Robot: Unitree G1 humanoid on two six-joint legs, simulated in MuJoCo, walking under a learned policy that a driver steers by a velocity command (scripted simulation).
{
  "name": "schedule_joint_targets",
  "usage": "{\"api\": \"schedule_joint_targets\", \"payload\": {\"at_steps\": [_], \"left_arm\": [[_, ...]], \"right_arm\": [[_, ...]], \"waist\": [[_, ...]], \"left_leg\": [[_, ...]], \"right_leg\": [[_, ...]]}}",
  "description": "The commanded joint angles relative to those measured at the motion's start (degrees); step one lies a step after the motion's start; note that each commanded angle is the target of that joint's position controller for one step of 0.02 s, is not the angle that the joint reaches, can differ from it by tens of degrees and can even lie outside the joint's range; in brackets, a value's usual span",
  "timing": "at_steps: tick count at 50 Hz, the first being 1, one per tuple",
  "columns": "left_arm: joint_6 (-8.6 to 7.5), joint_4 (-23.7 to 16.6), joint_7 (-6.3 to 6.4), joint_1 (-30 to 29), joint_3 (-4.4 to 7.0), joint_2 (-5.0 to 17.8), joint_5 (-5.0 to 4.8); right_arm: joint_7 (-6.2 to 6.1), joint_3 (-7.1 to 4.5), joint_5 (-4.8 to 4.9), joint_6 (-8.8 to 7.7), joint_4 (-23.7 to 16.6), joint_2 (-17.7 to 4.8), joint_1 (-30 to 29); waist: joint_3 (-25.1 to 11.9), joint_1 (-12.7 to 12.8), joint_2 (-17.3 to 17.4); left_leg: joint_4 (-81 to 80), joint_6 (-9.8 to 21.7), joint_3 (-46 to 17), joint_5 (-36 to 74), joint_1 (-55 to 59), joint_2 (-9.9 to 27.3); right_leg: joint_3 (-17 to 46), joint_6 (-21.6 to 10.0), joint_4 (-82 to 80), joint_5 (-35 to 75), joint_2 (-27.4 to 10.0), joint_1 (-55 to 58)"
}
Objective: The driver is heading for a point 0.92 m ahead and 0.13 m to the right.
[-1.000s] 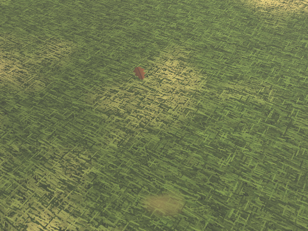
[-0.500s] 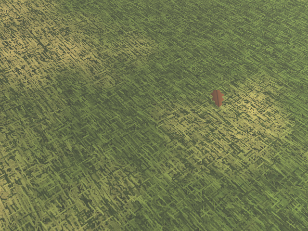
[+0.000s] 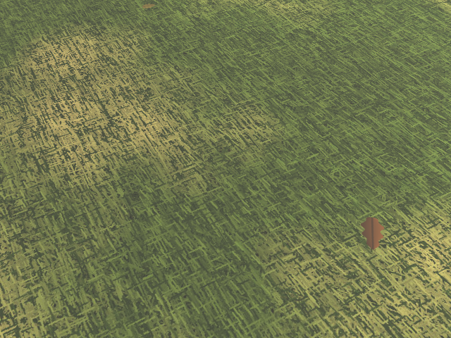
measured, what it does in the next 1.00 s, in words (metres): walks ahead: left foot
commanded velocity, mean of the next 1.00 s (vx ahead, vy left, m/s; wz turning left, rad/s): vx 0.07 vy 0.00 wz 0.03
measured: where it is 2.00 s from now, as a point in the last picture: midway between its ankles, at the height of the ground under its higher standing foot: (229, 295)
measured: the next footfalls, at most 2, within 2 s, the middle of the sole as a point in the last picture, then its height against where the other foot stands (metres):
left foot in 0.26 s outside the picture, level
right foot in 1.70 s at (274, 307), level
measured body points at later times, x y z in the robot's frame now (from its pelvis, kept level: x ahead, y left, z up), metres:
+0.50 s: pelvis +0.12 +0.03 +0.00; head +0.14 +0.03 +0.45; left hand +0.22 +0.29 -0.14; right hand +0.30 -0.22 -0.10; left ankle +0.16 +0.14 -0.74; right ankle +0.05 -0.10 -0.74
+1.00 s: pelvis +0.12 +0.03 +0.00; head +0.12 +0.04 +0.45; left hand +0.14 +0.29 -0.15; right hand +0.23 -0.23 -0.13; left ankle +0.16 +0.14 -0.74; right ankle +0.05 -0.10 -0.74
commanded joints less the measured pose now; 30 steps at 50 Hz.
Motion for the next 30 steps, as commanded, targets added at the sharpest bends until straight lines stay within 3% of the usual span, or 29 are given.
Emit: {"api": "schedule_joint_targets", "payload": {"at_steps": [1, 4, 6, 9, 12, 13, 14, 15, 16, 17, 19, 24, 30], "left_arm": [[-0.57, -1.81, 0.11, -0.44, 0.57, 4.58, 0.31], [0.10, -0.23, 0.90, -1.31, 1.21, 7.36, 0.02], [0.99, 0.73, 1.34, -0.44, 1.51, 8.52, -0.46], [2.06, 2.32, 1.45, 1.10, 1.33, 8.60, -0.76], [2.73, 3.25, 1.45, -0.02, 0.78, 7.66, -1.50], [2.59, 4.00, 1.37, 1.76, 0.27, 6.32, -1.23], [2.09, 4.05, 1.22, 4.23, -0.22, 5.04, 0.30], [1.88, 5.10, 1.06, 10.00, -0.77, 3.23, 0.77], [2.28, 5.30, 1.23, 7.98, -1.19, 3.29, 0.69], [3.00, 4.90, 1.33, 5.01, -0.98, 4.69, 0.41], [4.26, 4.86, 1.69, 3.33, -0.69, 6.11, 0.18], [5.15, 5.84, 2.38, 3.57, -0.67, 6.42, -0.10], [6.31, 7.81, 3.00, 2.92, -0.51, 6.04, -0.21]], "right_arm": [[-0.38, -1.34, -0.38, -0.01, -3.61, -3.67, 1.53], [-0.59, -0.26, -0.68, 0.34, -3.64, -1.19, 0.02], [-0.39, -0.24, -0.51, 0.41, -3.49, -1.63, -2.30], [-0.12, -0.65, -0.48, 0.73, -3.95, -2.87, -6.05], [0.01, -1.04, -1.05, 0.60, -3.82, -3.17, -6.86], [-0.21, -1.32, -1.55, 0.45, -4.01, -4.46, -7.13], [-0.71, -1.94, -1.90, 0.50, -4.55, -7.69, -6.96], [-1.02, -1.86, -1.66, 1.14, -4.30, -7.56, -8.25], [-0.66, -1.09, -0.96, 1.62, -4.41, -3.66, -9.87], [-0.21, -0.87, -0.69, 1.88, -4.44, -2.44, -10.98], [0.32, -1.02, -0.92, 1.67, -4.08, -3.35, -11.00], [0.55, -1.19, -0.78, 0.66, -1.67, -3.56, -10.74], [0.47, -1.34, -0.58, 0.79, 1.62, -3.58, -12.21]], "waist": [[-5.29, -1.33, -7.19], [-8.06, -1.57, -8.16], [-9.29, -0.39, -8.11], [-8.09, 1.04, -7.46], [-6.01, -0.30, -6.62], [-5.78, -0.18, -4.79], [-8.21, 1.63, 0.08], [-11.14, 4.91, 6.06], [-11.02, 3.40, 5.48], [-8.38, 2.23, 4.16], [-5.82, 1.27, 2.14], [-7.65, 1.53, 0.98], [-6.64, 1.77, -0.80]], "left_leg": [[-6.74, -1.54, 0.08, 3.39, -5.33, 5.23], [-19.59, -2.55, 1.93, 10.21, 0.21, 5.15], [-25.66, -2.53, 2.77, 16.86, 3.40, 4.51], [-31.30, -1.79, 2.65, 19.74, 5.24, 4.10], [-41.86, 0.65, 3.47, 24.53, 11.02, 3.38], [-45.52, 1.96, 1.05, 32.07, 14.89, 5.28], [-42.79, 4.07, -3.86, 47.40, 21.07, 10.69], [-39.84, 8.52, -7.02, 48.86, 25.43, 13.90], [-39.33, 8.74, -5.92, 41.34, 23.01, 12.17], [-39.27, 7.01, -4.23, 35.32, 20.40, 9.33], [-38.69, 5.39, -2.98, 35.24, 18.41, 7.42], [-36.80, 5.67, -2.53, 44.93, 18.75, 7.25], [-37.73, 5.78, -2.08, 41.25, 17.78, 6.61]], "right_leg": [[12.20, -9.85, -9.78, 38.65, -14.45, 9.30], [7.11, -10.17, -10.05, 44.80, -13.42, 8.33], [5.57, -9.45, -10.30, 41.98, -12.96, 8.75], [6.44, -9.00, -9.90, 32.66, -13.55, 9.59], [7.66, -6.75, -7.01, 20.31, -12.64, 8.15], [7.55, -4.26, -5.41, 15.36, -10.86, 6.79], [5.48, -1.52, -2.06, 7.73, -7.56, 4.04], [3.12, 0.97, -2.24, -4.46, -4.74, 0.88], [2.25, 2.24, -3.42, -7.12, -4.62, 2.69], [1.78, 2.68, -3.82, -6.16, -4.15, 2.33], [1.94, 2.50, -3.08, -2.61, -4.20, 1.77], [2.55, 2.78, -1.89, 5.10, -5.28, 6.60], [2.33, 3.19, -2.63, 3.79, -5.23, 8.54]]}}
Velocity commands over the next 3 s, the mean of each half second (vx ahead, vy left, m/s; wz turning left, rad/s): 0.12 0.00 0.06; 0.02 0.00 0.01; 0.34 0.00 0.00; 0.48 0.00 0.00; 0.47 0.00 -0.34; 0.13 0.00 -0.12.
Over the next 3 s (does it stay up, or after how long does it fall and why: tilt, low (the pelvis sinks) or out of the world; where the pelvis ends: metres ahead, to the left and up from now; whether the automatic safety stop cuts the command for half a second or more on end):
stays up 0.93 -0.01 0.00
